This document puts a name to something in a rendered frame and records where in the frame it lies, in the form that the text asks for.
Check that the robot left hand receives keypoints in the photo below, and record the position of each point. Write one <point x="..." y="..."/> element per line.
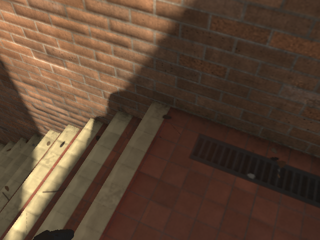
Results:
<point x="62" y="234"/>

